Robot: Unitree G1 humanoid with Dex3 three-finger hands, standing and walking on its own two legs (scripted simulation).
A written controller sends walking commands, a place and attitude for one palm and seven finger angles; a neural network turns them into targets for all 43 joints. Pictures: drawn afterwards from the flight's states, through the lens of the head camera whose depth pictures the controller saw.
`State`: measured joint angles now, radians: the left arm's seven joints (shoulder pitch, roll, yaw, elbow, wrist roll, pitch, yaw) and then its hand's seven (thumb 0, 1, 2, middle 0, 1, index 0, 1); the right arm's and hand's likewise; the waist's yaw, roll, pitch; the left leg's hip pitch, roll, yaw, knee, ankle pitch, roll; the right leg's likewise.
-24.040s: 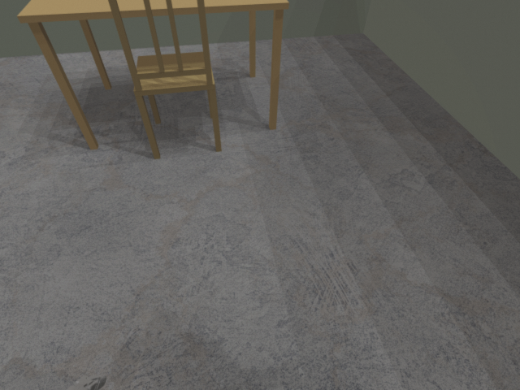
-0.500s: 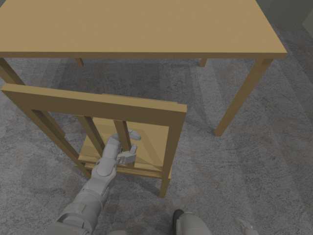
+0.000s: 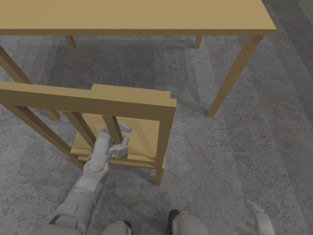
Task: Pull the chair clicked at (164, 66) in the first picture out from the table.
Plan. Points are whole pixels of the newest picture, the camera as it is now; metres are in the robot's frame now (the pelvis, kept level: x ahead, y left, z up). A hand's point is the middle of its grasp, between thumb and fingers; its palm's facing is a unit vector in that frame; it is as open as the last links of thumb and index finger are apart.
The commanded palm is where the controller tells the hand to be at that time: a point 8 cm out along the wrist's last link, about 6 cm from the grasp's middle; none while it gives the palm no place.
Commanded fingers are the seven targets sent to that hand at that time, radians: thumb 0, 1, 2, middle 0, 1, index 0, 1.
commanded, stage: step backward, pulling the chair out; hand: left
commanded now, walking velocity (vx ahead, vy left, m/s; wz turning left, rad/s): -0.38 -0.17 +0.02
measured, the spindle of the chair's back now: (89, 136) +0.38 +0.20 -0.08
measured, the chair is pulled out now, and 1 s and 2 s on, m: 0.28 0.54 0.64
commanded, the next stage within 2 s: stop walking, hand still on the chair in 0.88 s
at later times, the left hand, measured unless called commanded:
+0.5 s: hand (122, 191) +0.22 +0.09 -0.07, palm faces -0.10 -0.99 -0.14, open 5.3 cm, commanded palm +0.21 +0.13 -0.07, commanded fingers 0.00 0.90 0.90 -0.50 -1.45 -0.50 -1.45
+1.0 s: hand out of the picture +0.09 +0.07 -0.07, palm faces -0.09 -0.99 -0.13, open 5.2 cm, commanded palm +0.08 +0.12 -0.05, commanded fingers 0.00 0.90 0.90 -0.50 -1.45 -0.50 -1.45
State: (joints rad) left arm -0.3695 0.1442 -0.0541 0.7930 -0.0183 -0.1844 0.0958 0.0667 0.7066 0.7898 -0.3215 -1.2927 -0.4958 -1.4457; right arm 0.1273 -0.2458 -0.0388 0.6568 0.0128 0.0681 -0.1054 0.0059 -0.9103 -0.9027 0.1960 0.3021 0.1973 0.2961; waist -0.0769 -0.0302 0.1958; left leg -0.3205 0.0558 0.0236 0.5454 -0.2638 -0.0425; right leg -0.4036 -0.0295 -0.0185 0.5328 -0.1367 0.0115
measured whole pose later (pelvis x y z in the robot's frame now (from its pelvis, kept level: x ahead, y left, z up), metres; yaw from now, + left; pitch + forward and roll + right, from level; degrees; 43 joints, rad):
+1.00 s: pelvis -0.23 -0.02 +0.00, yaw -1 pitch +1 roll +0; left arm -0.32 0.13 -0.05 0.84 -0.04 -0.14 0.09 0.05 0.72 0.79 -0.28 -1.29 -0.50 -1.45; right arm 0.20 -0.25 -0.03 0.68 0.01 0.06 -0.11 0.01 -0.91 -0.90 0.20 0.30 0.20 0.30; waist -0.05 -0.02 0.13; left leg -0.31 0.03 0.02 0.58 -0.28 -0.01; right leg -0.43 -0.04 0.00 0.71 -0.34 0.03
